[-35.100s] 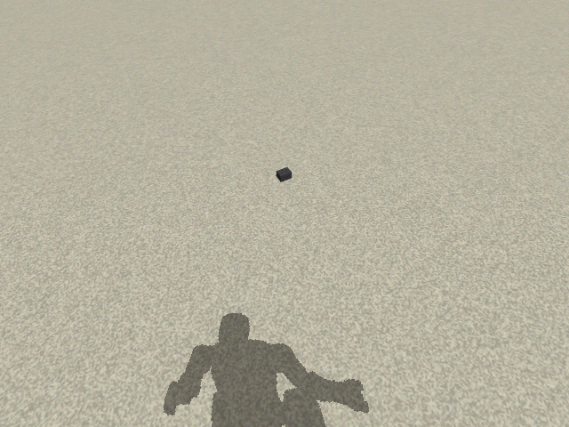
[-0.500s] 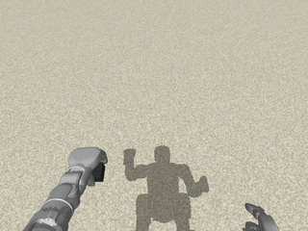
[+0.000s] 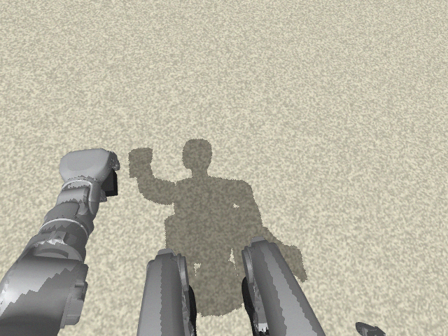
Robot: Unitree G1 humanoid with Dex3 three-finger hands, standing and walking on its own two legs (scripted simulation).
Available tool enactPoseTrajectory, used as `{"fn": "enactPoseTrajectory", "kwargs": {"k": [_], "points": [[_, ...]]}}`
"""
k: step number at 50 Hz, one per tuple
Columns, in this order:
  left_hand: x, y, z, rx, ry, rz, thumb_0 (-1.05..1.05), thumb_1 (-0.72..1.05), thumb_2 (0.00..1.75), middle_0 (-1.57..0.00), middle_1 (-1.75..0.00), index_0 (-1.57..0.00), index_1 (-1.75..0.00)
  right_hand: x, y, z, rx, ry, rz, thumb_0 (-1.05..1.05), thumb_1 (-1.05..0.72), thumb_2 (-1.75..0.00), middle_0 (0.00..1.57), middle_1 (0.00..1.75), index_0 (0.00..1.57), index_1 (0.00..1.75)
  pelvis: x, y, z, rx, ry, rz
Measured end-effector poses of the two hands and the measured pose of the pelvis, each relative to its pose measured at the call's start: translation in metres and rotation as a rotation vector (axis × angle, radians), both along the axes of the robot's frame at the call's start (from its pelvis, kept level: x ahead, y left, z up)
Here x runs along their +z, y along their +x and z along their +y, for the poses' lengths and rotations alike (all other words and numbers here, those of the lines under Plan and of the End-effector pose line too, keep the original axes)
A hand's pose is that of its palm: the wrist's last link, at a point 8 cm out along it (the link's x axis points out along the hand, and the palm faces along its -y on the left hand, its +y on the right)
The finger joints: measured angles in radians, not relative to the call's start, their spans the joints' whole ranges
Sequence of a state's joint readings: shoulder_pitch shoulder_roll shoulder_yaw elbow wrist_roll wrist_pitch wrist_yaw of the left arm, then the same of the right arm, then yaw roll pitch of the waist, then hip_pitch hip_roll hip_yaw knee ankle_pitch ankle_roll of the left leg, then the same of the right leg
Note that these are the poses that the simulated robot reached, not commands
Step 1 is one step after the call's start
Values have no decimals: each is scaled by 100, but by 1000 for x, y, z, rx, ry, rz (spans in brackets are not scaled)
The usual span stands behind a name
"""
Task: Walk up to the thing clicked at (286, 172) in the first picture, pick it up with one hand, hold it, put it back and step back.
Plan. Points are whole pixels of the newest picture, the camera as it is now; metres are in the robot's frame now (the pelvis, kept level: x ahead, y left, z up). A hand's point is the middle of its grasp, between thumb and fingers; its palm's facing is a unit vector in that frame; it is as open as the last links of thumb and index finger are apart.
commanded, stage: crouch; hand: left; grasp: from above
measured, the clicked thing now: (99, 183) +0.45 +0.24 -0.16
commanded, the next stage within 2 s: lower in 1.16 s
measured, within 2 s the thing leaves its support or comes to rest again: neither
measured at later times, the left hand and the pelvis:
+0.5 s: hand (116, 192) +0.47 +0.24 -0.29, palm faces -0.46 -0.01 -0.89, open 7.8 cm; pelvis +0.00 +0.00 -0.12, yaw -3 degrees
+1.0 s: hand (123, 192) +0.49 +0.24 -0.35, palm faces -0.47 -0.01 -0.88, open 7.8 cm; pelvis -0.01 -0.01 -0.18, yaw -5 degrees
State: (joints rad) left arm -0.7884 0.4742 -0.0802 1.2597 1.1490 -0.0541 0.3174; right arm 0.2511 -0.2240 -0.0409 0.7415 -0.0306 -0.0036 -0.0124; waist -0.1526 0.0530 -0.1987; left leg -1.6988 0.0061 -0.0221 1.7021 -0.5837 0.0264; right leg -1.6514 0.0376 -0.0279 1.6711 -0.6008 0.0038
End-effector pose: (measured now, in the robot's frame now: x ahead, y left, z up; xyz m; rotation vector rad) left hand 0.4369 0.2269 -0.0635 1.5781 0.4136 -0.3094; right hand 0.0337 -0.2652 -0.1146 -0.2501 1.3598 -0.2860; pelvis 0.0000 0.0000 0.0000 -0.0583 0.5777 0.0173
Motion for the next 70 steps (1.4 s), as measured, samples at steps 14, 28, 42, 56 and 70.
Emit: {"fn": "enactPoseTrajectory", "kwargs": {"k": [14,28,42,56,70], "points": [[-116,24,9,-27,-34,2,3,39,8,-91,-20,-94,-16,-76,14,-5,100,-10,28,0,-90,-90,20,30,21,30,-85,-3,-2,-5,-32,100],[-176,40,12,-8,-49,26,3,37,9,-93,-19,-96,-14,-113,16,-12,137,-4,70,0,-90,-90,20,30,21,30,-127,-2,-4,-26,-45,102],[-215,50,14,-11,-39,25,2,36,10,-94,-19,-97,-15,-144,-21,-7,123,13,143,0,-91,-90,20,30,21,30,-166,-10,-4,-41,-56,71],[-240,61,14,-9,-38,20,2,36,14,-93,-21,-95,-17,-163,-35,-6,136,10,174,0,-91,-90,20,30,21,30,-192,-12,-6,-58,-68,46],[-258,63,19,-1,-35,44,2,35,14,-93,-21,-95,-18,-170,-27,-6,164,7,173,0,-92,-90,20,30,21,30,-202,-11,-6,-68,-81,33]]}}
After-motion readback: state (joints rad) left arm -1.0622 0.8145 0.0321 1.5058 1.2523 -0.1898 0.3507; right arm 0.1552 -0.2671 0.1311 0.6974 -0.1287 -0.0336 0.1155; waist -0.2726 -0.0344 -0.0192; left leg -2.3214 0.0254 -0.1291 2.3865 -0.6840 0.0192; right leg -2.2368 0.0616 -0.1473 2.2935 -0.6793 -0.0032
